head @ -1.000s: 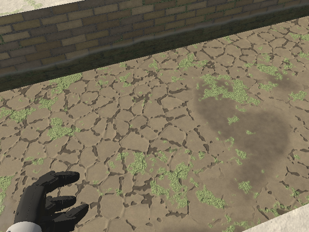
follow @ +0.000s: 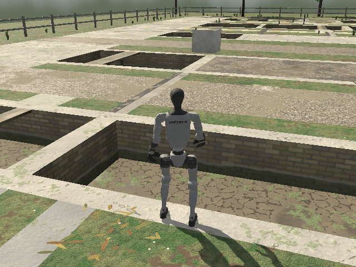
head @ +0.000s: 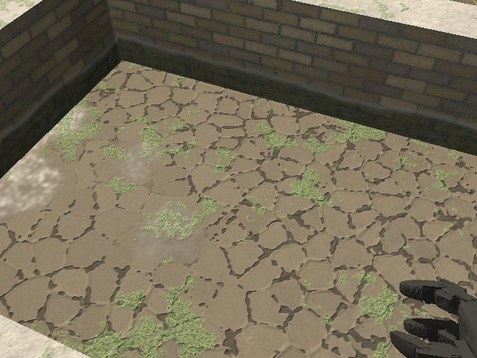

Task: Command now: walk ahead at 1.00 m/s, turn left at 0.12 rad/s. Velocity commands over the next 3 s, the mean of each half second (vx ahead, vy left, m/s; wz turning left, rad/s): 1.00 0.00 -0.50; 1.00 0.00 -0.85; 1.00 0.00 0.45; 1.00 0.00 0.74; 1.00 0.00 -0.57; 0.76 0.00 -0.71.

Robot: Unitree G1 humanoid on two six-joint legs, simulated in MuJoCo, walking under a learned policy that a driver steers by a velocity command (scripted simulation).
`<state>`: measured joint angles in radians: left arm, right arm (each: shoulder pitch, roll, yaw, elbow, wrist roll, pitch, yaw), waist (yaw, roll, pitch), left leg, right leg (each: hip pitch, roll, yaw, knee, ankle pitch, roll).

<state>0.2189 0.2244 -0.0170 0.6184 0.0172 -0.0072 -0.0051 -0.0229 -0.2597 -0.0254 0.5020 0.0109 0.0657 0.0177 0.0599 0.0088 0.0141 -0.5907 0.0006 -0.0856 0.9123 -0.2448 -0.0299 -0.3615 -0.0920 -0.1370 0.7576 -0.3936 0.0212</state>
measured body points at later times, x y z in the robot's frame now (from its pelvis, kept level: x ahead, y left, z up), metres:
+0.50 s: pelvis +0.02 +0.04 +0.01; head +0.03 +0.03 +0.45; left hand +0.30 +0.18 -0.04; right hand +0.18 -0.22 -0.06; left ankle +0.08 +0.14 -0.71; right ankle +0.00 -0.07 -0.71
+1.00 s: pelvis -0.02 +0.02 -0.03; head -0.03 -0.03 +0.42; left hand +0.27 +0.12 -0.07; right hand +0.04 -0.30 -0.11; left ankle +0.06 +0.15 -0.67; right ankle +0.01 -0.06 -0.71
